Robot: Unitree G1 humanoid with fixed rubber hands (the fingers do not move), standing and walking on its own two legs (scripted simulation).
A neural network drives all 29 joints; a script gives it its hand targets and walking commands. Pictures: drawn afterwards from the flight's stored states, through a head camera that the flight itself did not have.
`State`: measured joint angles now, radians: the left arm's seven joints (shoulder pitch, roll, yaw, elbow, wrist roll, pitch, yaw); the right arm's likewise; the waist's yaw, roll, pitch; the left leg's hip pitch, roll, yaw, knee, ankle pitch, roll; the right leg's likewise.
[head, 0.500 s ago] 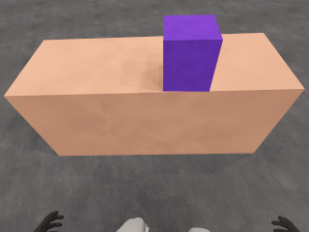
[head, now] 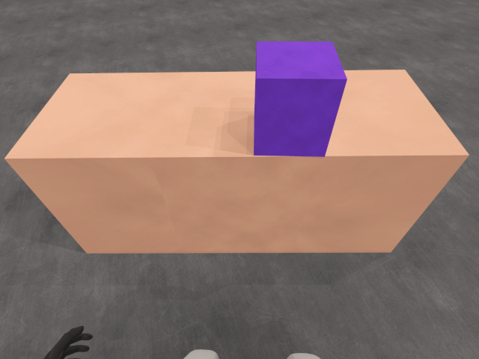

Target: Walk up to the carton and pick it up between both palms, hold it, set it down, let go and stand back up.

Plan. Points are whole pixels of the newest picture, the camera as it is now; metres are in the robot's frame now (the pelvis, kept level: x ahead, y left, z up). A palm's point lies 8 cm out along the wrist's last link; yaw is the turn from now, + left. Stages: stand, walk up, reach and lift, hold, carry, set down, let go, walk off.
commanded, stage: walk up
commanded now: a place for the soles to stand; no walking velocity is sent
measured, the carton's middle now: (291, 100) +0.77 -0.10 -0.01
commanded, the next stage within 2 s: none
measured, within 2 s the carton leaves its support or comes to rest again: neither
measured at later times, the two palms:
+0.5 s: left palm (78, 340) +0.16 +0.31 -0.08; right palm (457, 322) +0.20 -0.35 -0.08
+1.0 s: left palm (116, 288) +0.25 +0.27 -0.07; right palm (459, 276) +0.29 -0.39 -0.08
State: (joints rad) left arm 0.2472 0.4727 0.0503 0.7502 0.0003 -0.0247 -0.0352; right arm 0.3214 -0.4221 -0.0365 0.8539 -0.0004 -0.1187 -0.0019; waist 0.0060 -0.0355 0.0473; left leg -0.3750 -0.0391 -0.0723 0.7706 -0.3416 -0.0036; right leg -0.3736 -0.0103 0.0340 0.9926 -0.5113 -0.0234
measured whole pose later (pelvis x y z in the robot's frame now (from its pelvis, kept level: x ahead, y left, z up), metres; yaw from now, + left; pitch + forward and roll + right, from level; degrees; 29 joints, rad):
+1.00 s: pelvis +0.19 -0.07 +0.00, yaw -1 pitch -1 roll +2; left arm 0.38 0.47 0.05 0.75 0.00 -0.07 -0.05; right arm 0.22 -0.45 -0.04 0.85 0.00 -0.08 0.02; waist 0.02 -0.01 0.03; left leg -0.53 0.01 -0.05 0.97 -0.47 0.01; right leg -0.36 -0.03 0.02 0.81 -0.43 -0.01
